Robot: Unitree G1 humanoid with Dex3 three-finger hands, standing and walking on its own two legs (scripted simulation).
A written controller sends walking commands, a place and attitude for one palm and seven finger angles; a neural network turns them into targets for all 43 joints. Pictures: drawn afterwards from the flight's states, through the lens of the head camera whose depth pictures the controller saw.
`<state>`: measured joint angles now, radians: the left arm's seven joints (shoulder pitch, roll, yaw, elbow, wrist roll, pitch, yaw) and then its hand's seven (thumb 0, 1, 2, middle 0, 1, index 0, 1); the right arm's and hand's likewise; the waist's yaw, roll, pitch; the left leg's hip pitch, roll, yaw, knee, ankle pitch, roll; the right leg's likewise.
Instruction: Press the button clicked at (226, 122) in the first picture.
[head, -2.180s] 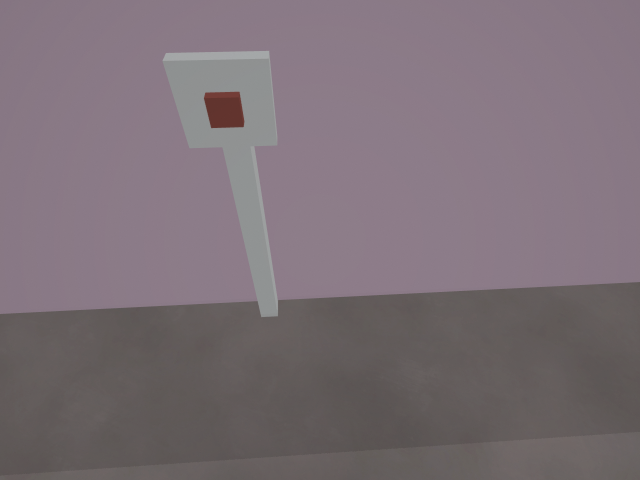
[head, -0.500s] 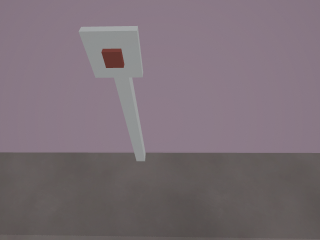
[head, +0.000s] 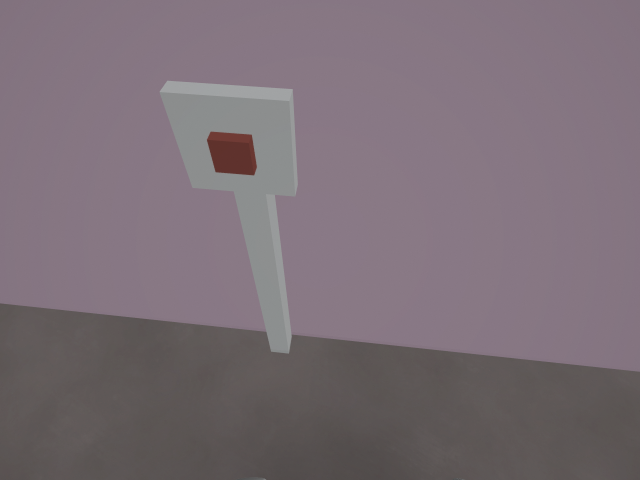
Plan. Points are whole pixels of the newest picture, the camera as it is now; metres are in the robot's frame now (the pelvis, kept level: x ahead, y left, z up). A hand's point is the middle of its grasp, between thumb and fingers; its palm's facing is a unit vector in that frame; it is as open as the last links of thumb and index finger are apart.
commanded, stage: come to a stop and stand still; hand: left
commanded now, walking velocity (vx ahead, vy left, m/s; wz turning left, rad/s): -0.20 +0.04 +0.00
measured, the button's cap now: (233, 152) +0.53 +0.19 +0.10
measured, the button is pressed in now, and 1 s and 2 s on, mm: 0 0 0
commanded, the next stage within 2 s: look again from close up in 0.80 s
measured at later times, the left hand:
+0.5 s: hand out of the picture +0.05 +0.21 -0.18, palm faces -0.05 -0.97 -0.26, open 7.4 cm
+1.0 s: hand out of the picture +0.00 +0.20 -0.16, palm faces -0.07 -0.97 -0.22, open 7.4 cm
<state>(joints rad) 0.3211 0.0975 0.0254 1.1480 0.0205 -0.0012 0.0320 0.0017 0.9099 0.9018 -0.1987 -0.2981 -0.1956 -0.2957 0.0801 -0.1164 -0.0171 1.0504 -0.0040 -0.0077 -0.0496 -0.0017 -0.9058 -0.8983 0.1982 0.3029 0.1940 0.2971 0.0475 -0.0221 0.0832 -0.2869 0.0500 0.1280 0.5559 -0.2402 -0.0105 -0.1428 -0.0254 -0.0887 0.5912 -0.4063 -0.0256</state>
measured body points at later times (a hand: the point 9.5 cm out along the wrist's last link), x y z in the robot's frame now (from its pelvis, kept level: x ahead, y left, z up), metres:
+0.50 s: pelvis +0.00 +0.02 -0.01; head +0.03 +0.01 +0.44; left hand +0.06 +0.26 -0.16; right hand +0.02 -0.23 -0.16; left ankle +0.01 +0.12 -0.73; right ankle -0.05 -0.11 -0.73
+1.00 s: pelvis -0.01 +0.02 +0.01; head +0.01 +0.01 +0.46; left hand +0.00 +0.25 -0.14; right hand -0.01 -0.21 -0.15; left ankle +0.01 +0.12 -0.73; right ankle -0.05 -0.11 -0.73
